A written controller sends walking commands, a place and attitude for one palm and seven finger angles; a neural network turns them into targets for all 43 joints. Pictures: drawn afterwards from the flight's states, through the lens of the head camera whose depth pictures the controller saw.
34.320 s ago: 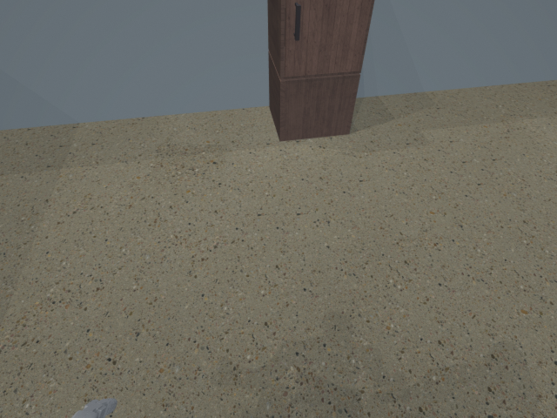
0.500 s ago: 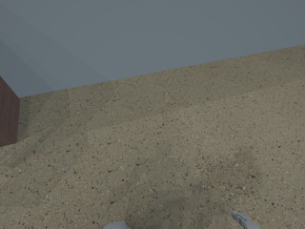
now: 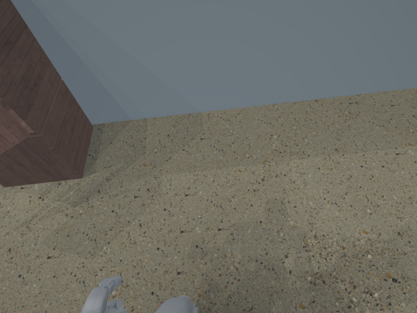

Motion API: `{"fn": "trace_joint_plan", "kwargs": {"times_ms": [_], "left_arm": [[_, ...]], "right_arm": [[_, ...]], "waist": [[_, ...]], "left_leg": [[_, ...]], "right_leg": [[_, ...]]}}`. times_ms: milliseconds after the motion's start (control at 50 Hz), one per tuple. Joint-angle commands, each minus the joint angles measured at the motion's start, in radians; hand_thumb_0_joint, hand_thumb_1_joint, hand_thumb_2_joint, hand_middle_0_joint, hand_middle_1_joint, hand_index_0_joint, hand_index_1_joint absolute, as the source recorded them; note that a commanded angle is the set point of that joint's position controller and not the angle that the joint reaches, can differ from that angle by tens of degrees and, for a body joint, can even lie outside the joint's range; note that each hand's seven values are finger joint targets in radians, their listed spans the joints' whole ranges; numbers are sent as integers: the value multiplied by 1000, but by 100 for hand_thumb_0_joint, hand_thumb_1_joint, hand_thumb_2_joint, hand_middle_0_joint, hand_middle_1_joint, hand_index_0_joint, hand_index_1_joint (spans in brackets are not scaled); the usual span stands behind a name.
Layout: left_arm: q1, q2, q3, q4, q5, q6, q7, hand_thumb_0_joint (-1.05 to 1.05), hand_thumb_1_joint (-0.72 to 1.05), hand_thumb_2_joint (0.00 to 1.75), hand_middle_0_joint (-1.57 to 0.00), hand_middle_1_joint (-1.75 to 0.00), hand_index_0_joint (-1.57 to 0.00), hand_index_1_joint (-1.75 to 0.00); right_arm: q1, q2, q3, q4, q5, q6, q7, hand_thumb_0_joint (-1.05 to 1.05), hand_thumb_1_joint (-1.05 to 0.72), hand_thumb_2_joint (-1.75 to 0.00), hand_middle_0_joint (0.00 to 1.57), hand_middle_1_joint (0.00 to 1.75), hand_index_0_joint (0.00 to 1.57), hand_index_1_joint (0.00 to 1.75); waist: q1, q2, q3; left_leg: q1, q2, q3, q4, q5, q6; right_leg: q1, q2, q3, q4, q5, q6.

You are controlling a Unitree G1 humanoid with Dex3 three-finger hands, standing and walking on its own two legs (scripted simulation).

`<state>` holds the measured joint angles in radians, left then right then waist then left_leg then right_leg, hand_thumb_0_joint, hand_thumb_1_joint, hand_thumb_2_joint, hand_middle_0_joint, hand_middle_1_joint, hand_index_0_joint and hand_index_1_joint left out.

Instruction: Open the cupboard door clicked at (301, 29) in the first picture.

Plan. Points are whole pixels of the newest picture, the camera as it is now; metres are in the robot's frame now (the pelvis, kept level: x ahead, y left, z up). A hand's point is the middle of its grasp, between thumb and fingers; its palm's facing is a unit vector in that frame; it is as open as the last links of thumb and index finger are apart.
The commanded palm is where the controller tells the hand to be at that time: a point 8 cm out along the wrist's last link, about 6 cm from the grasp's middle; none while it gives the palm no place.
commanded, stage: turn to face it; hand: left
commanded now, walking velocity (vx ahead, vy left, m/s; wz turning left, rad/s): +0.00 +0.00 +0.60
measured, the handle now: out of the picture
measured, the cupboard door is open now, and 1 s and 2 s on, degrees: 41 41 41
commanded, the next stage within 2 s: take the last steps up to it in 1.18 s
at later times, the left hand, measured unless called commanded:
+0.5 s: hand out of the picture -0.02 +0.24 -0.19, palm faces +0.36 -0.90 -0.25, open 7.3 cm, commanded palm none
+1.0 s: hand out of the picture +0.07 +0.22 -0.14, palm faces +0.51 -0.80 -0.30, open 7.3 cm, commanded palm none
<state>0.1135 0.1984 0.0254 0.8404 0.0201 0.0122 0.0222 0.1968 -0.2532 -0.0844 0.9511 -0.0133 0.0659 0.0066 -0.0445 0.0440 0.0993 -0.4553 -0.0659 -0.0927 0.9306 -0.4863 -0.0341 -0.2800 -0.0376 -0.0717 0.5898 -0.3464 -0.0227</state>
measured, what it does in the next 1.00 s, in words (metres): steps on the spot, turning left: left foot, then right foot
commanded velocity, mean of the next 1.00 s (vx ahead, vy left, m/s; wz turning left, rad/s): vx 0.00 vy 0.00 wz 0.57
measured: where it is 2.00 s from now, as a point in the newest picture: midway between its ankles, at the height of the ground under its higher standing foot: outside the picture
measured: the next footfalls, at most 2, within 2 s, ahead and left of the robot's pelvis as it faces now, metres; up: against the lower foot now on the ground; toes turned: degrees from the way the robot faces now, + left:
left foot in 0.40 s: +0.04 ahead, +0.12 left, +0.00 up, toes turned +22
right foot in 0.94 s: +0.14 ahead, -0.09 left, +0.00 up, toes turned +33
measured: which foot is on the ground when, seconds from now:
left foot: up 0.00-0.38, down 0.40-0.94, up 0.96-1.00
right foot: down 0.00-0.40, up 0.42-0.92, down 0.94-1.00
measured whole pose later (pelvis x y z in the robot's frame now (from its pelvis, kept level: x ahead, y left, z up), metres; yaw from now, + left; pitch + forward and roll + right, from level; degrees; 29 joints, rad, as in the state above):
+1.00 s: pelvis +0.06 -0.02 +0.00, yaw +35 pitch +1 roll +1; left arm 0.10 0.20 0.03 0.85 0.02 0.01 0.03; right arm 0.24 -0.24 -0.08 0.97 -0.01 0.06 0.00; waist -0.05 0.04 0.09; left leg -0.41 -0.09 -0.13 0.82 -0.46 -0.03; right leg -0.27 -0.01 -0.04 0.57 -0.33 -0.03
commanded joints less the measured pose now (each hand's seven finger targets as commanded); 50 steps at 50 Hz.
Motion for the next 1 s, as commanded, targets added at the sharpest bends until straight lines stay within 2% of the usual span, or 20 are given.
{"fn": "trace_joint_plan", "kwargs": {"times_ms": [0, 60, 140, 240, 280, 340, 360, 380, 400, 460, 520, 720, 820, 860, 880, 900, 920, 940, 960, 980], "left_arm": [[21, 147, 41, -58, -10, -22, 12, 0, 90, 90, -20, -30, -20, -30], [83, 146, 47, -42, -7, -31, 16, 0, 90, 90, -20, -30, -20, -30], [181, 169, 57, -6, -3, -31, 16, 0, 90, 90, -20, -30, -20, -30], [215, 193, 67, 13, 5, -25, 14, 0, 90, 90, -20, -30, -20, -30], [206, 210, 75, 18, 9, -23, 11, 0, 90, 90, -20, -30, -20, -30], [151, 232, 82, 11, -3, -21, 1, 0, 90, 90, -20, -30, -20, -30], [133, 187, 75, -12, -8, -17, -6, 0, 90, 90, -20, -30, -20, -30], [65, 121, 50, -67, -17, -12, -8, 0, 90, 90, -20, -30, -20, -30], [29, 156, 52, -83, -7, 5, 2, 0, 90, 90, -20, -30, -20, -30], [32, 150, 61, -29, 0, 17, -3, 0, 90, 90, -20, -30, -20, -30], [95, 147, 65, 5, 2, 23, -13, 0, 90, 90, -20, -30, -20, -30], [-36, 134, 54, -53, -5, 15, -7, 0, 90, 90, -20, -30, -20, -30], [-24, 125, 48, -63, -16, 6, 0, 0, 90, 90, -20, -30, -20, -30], [29, 132, 50, -47, -17, -1, 2, 0, 90, 90, -20, -30, -20, -30], [84, 138, 55, -34, -20, -8, 5, 0, 90, 90, -20, -30, -20, -30], [128, 184, 64, -21, -13, -19, 11, 0, 90, 90, -20, -30, -20, -30], [138, 265, 79, -19, 2, -23, 21, 0, 90, 90, -20, -30, -20, -30], [145, 269, 69, -20, 3, -20, 20, 0, 90, 90, -20, -30, -20, -30], [91, 206, 58, -27, -3, -21, 25, 0, 90, 90, -20, -30, -20, -30], [41, 171, 49, -34, -6, -22, 23, 0, 90, 90, -20, -30, -20, -30]], "right_arm": [[-3, -83, -28, -65, -6, -6, 13, 0, -90, -90, 20, 30, 20, 30], [-27, -64, -18, -63, 0, -5, 16, 0, -90, -90, 20, 30, 20, 30], [-111, -44, -3, -78, -2, -5, 18, 0, -90, -90, 20, 30, 20, 30], [-167, -34, 10, -96, 1, -14, 21, 0, -90, -90, 20, 30, 20, 30], [-158, -39, 11, -103, 3, -21, 21, 0, -90, -90, 20, 30, 20, 30], [-17, -89, -5, -78, -4, -31, 18, 0, -90, -90, 20, 30, 20, 30], [67, -183, -28, -61, -10, -40, 16, 0, -90, -90, 20, 30, 20, 30], [141, -284, -52, -55, -9, -43, 5, 0, -90, -90, 20, 30, 20, 30], [159, -283, -44, -36, -1, -37, -4, 0, -90, -90, 20, 30, 20, 30], [-5, -198, -20, -91, -7, -48, -27, 0, -90, -90, 20, 30, 20, 30], [-34, -175, -8, -97, -2, -61, -26, 0, -90, -90, 20, 30, 20, 30], [55, -176, -20, -68, -9, -61, -22, 0, -90, -90, 20, 30, 20, 30], [42, -175, -30, -73, -11, -48, -25, 0, -90, -90, 20, 30, 20, 30], [19, -163, -33, -76, -6, -45, -25, 0, -90, -90, 20, 30, 20, 30], [3, -156, -31, -83, -2, -44, -24, 0, -90, -90, 20, 30, 20, 30], [8, -117, -27, -87, 8, -46, -19, 0, -90, -90, 20, 30, 20, 30], [21, -49, -19, -101, 16, -48, -17, 0, -90, -90, 20, 30, 20, 30], [11, -99, -27, -103, 2, -41, -16, 0, -90, -90, 20, 30, 20, 30], [22, -102, -32, -82, -5, -28, -13, 0, -90, -90, 20, 30, 20, 30], [32, -93, -31, -53, -7, -15, -8, 0, -90, -90, 20, 30, 20, 30]], "waist": [[8, -246, -80], [28, -232, -128], [73, -217, -136], [90, -247, -120], [85, -256, -123], [-12, -190, -179], [-59, 38, -247], [-94, 277, -264], [-80, 119, -270], [-6, 117, -156], [41, 62, -141], [11, 91, -148], [16, 137, -172], [41, 125, -185], [71, 92, -206], [89, -21, -224], [91, -332, -229], [90, -289, -206], [55, -224, -159], [28, -249, -109]], "left_leg": [[-153, 80, 34, 356, 89, -32], [-159, 87, 75, 262, 110, -49], [-145, 90, 121, 97, 67, -50], [-57, 83, 183, -105, 47, -23], [13, 72, 209, -194, 47, -7], [306, 49, 218, -424, 281, 32], [507, 224, -11, -487, 536, 105], [569, 483, -379, -526, 1021, 276], [543, 517, -331, -510, 1027, 323], [366, 354, -183, -555, 789, 227], [333, 278, -103, -582, 757, 180], [359, 268, -244, -565, 696, 217], [296, 244, -307, -505, 770, 203], [231, 218, -313, -467, 750, 180], [177, 189, -303, -427, 671, 150], [30, 134, -248, -339, 456, 93], [-160, -20, -34, -116, -25, 4], [-129, -12, 2, 111, -167, -5], [-117, 28, -33, 224, -98, -3], [-124, 45, -16, 290, -35, -13]], "right_leg": [[138, -264, 116, -254, 499, -44], [263, -259, 31, -218, 659, -34], [347, -294, 3, -187, 765, -54], [335, -324, -43, -139, 828, -66], [308, -342, -57, -101, 826, -66], [138, -311, -144, 113, 702, 8], [-75, -220, -173, 335, 340, 68], [-315, -78, -108, 565, -342, 125], [-326, -95, 41, 620, -343, 103], [-317, -102, 77, 643, -131, 126], [-289, -78, 74, 625, -10, 137], [-274, -30, 92, 391, -45, 150], [-92, 33, 73, 146, -80, 123], [38, 53, 68, 6, 13, 110], [155, 37, 72, -137, 114, 105], [333, -77, 169, -251, 203, 80], [441, -362, 434, -283, 368, -26], [278, -475, 455, -277, 493, -122], [210, -414, 356, -267, 511, -130], [174, -340, 287, -262, 529, -110]]}}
